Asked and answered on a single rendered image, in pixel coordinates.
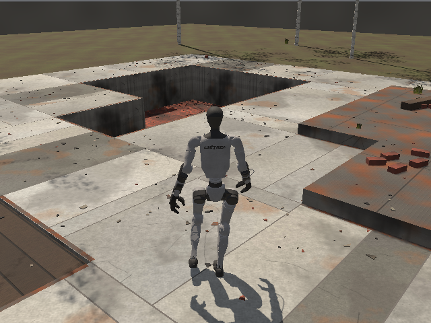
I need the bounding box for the robot head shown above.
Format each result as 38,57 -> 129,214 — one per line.
204,106 -> 227,139

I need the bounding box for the robot left shin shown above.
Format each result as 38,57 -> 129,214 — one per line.
191,213 -> 201,260

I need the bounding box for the robot right forearm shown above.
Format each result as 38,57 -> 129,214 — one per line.
240,162 -> 251,184

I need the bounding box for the robot right hand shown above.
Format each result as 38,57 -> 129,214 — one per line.
236,180 -> 251,193

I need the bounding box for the left robot upper arm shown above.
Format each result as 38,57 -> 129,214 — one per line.
182,136 -> 201,174

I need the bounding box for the robot left hand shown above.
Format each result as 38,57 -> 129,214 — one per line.
169,194 -> 185,214

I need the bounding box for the right robot upper arm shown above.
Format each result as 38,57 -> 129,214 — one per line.
229,135 -> 248,172

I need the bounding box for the robot left forearm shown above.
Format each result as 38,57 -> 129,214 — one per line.
172,163 -> 188,196

